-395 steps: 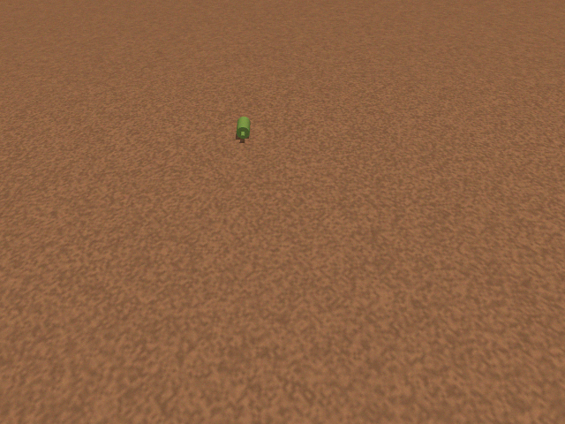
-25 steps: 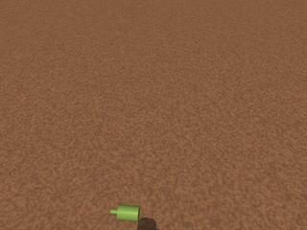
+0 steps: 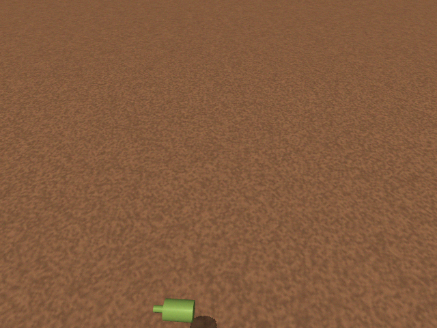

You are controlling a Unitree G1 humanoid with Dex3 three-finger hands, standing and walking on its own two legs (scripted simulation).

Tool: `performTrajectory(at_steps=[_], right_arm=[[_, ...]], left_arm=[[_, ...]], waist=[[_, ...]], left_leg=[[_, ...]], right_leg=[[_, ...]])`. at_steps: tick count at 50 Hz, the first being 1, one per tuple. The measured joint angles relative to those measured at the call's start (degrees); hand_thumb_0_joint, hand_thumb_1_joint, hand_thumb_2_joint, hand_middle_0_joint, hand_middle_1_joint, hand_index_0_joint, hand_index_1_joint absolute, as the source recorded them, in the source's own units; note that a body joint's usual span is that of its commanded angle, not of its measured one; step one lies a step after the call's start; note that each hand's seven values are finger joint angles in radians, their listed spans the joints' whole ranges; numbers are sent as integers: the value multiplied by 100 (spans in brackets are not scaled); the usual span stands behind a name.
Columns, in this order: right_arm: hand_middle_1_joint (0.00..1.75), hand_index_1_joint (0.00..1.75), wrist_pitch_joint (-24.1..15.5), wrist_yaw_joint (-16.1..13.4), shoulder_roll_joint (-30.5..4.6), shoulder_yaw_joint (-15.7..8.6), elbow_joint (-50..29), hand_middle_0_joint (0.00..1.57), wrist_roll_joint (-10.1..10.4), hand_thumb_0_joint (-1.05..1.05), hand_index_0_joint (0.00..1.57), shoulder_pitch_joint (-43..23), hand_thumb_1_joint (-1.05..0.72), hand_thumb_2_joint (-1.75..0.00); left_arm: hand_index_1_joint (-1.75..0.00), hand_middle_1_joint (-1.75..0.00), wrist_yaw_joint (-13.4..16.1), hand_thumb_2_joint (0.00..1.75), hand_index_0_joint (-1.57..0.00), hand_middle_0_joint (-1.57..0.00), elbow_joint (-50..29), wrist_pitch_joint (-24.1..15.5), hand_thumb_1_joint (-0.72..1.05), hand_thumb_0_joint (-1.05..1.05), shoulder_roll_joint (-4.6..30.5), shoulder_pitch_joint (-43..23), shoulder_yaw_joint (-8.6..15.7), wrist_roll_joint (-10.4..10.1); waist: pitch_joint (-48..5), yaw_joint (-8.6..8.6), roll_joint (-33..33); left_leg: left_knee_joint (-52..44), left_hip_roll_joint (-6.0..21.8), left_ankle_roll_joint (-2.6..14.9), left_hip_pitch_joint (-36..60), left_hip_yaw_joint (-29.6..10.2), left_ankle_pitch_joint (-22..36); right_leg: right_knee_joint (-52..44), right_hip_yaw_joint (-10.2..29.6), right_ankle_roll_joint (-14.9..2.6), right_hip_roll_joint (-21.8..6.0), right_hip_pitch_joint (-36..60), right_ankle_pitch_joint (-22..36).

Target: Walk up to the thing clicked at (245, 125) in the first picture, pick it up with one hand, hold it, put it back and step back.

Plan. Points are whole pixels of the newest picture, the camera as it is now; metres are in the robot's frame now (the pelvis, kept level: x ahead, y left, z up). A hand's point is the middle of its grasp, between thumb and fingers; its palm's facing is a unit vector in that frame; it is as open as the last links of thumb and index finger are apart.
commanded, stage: walk up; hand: left
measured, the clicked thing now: (173, 309) +0.38 +0.20 -0.74
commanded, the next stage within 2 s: none
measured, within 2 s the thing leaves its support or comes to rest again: neither
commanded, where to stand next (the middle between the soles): +0.03 +0.00 m, yaw -2 degrees
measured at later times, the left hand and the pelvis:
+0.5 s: hand out of the picture +0.07 +0.25 -0.17, palm faces -0.04 -0.93 -0.37, open 7.4 cm; pelvis -0.06 -0.03 -0.02, yaw +0 degrees
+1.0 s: hand out of the picture -0.06 +0.29 -0.13, palm faces -0.01 -0.82 -0.58, open 7.4 cm; pelvis -0.07 -0.02 -0.02, yaw +1 degrees
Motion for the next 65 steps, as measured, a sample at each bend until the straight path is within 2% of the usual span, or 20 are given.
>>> performTrajectory(at_steps=[13, 20, 21, 24, 26, 27, 29, 31, 32, 34, 37, 40, 43, 47, 51, 52, 54, 56, 59, 65], right_arm=[[30, 30, 35, -10, 11, -16, -37, 21, 10, 1, 20, -16, -90, -90], [30, 30, 152, -215, -60, -156, -541, 21, 128, 1, 20, -259, -90, -90], [30, 30, 171, -224, -73, -183, -623, 21, 107, 1, 20, -270, -90, -90], [30, 30, 201, -277, -111, -272, -857, 21, -8, 1, 20, -169, -90, -90], [30, 30, 206, -316, -158, -307, -949, 21, -76, 1, 20, -87, -90, -90], [30, 30, 198, -323, -196, -321, -979, 21, -102, 1, 20, -57, -90, -90], [30, 30, 191, -269, -289, -328, -1027, 21, -131, 1, 20, -13, -90, -90], [30, 30, 255, -180, -426, -345, -1036, 21, -144, 1, 20, -82, -90, -90], [30, 30, 310, -154, -447, -355, -1051, 21, -156, 1, 20, -75, -90, -90], [30, 30, 409, -90, -427, -349, -1060, 21, -187, 1, 20, 37, -90, -90], [30, 30, 529, 123, -478, -382, -1103, 21, -208, 1, 20, 158, -90, -90], [30, 30, 647, 305, -530, -477, -1280, 21, -300, 1, 20, 319, -90, -90], [30, 30, 772, 418, -567, -589, -1389, 21, -368, 1, 20, 411, -90, -90], [30, 30, 835, 458, -539, -649, -1398, 21, -292, 1, 20, 419, -90, -90], [30, 30, 735, 463, -412, -600, -1325, 20, -147, 1, 20, 369, -90, -90], [30, 30, 671, 454, -373, -582, -1311, 20, -115, 1, 20, 368, -90, -90], [30, 30, 509, 395, -180, -539, -1263, 21, -92, 1, 20, 272, -90, -90], [30, 30, 359, 361, -77, -435, -1303, 21, -70, 1, 20, 279, -90, -90], [30, 30, 253, 333, 75, -299, -1299, 21, -24, 1, 20, 371, -90, -90], [30, 30, -4, 151, 120, -164, -1305, 21, -17, 1, 20, 526, -90, -90]], left_arm=[[-30, -29, -12, 90, -21, -20, -25, 40, 91, 0, -28, 69, 51, 30], [-30, -29, -56, 90, -21, -20, -756, 337, 90, 0, 320, -293, 250, 46], [-30, -29, -67, 90, -21, -20, -844, 387, 91, 0, 378, -317, 274, 60], [-30, -29, -103, 90, -20, -20, -1056, 561, 91, 0, 460, -296, 354, 101], [-30, -29, -139, 90, -20, -20, -1181, 575, 91, 0, 472, -197, 385, 104], [-30, -29, -152, 90, -20, -20, -1223, 547, 91, 0, 466, -130, 393, 95], [-30, -29, -149, 90, -20, -20, -1227, 384, 91, 0, 453, 52, 393, 67], [-30, -29, -55, 90, -20, -20, -1107, 113, 91, 0, 295, 228, 396, 87], [-30, -29, -15, 90, -20, -20, -1058, 6, 91, 0, 201, 352, 350, 124], [-30, -29, 35, 90, -20, -20, -965, -131, 91, 0, 49, 665, 239, 136], [-30, -30, 159, 89, -21, -20, -843, -287, 90, 0, -128, 1122, 136, 114], [-30, -30, 330, 89, -21, -21, -836, -382, 90, 0, -117, 1464, 148, 101], [-30, -30, 479, 89, -21, -21, -900, -437, 90, 0, -6, 1678, 210, 89], [-30, -30, 549, 89, -21, -21, -1050, -473, 90, 0, 210, 1769, 297, 134], [-30, -30, 486, 89, -21, -21, -1214, -432, 90, 0, 474, 1659, 312, 172], [-30, -30, 459, 90, -21, -21, -1246, -400, 90, 0, 541, 1602, 304, 165], [-30, -30, 436, 90, -21, -20, -1269, -309, 90, 0, 672, 1403, 312, 134], [-30, -29, 441, 90, -21, -20, -1236, -234, 90, 0, 605, 1266, 254, 96], [-30, -29, 367, 90, -20, -20, -1139, -202, 91, 0, 524, 1093, 128, 60], [-30, -29, 168, 90, -21, -20, -1147, -29, 91, 0, 439, 848, 170, 72]], waist=[[3, 22, 25], [687, 62, -180], [765, 66, -222], [846, 38, -189], [792, 76, -121], [753, 108, -83], [640, 177, -27], [714, 161, 280], [738, 112, 365], [599, 135, 368], [436, 159, 499], [378, 139, 638], [378, 128, 805], [420, 146, 887], [429, 159, 738], [416, 152, 654], [591, 215, 191], [612, 203, 124], [495, 91, 96], [419, 38, -252]], left_leg=[[-49, 28, -14, 15, 27, 38], [976, 20, -25, -858, -11, -174], [1111, 21, -33, -950, 1, -205], [1395, 134, -62, -1180, -87, -252], [1498, 259, -72, -1333, -125, -251], [1552, 324, -99, -1406, -130, -256], [1787, 441, -127, -1573, -115, -358], [2470, 572, 98, -1759, -398, -850], [2890, 426, 171, -1853, -553, -1133], [3493, 73, 250, -2042, -536, -1381], [3972, -141, 233, -2306, -457, -992], [4118, -184, 178, -2518, -516, -562], [4097, -147, 117, -2608, -703, -245], [3606, -76, 82, -2426, -774, -252], [2384, 82, 140, -1834, -456, -652], [1982, 73, 161, -1615, -347, -550], [1850, -213, 66, -1452, -56, -271], [1980, -202, 92, -1446, 4, -353], [1796, -93, 182, -1326, -82, -308], [1502, -45, 113, -1145, 12, -208]], right_leg=[[-42, 22, -18, 31, -1, 46], [913, 12, -142, 39, -856, -62], [1261, 48, -171, 57, -1025, -147], [2737, 246, -166, 264, -1370, -1415], [3235, 342, -197, 298, -1366, -1785], [3124, 356, -223, 239, -1249, -1852], [2045, 321, -237, 48, -743, -1552], [1763, 183, -66, 245, -512, -1294], [1799, 126, -48, 278, -446, -1301], [1675, 168, -60, 219, -330, -1244], [1116, 229, -37, 176, -14, -966], [829, 202, -15, 119, 180, -838], [806, 152, 38, 90, 218, -840], [1006, 127, 137, -40, 96, -953], [1418, 105, 242, -274, -149, -1199], [1604, 110, 271, -359, -245, -1309], [2219, 407, 55, -659, -483, -1493], [2921, 627, -86, -413, -772, -1889], [3506, 518, -178, -46, -1073, -2020], [2934, 234, -140, -61, -1193, -1645]])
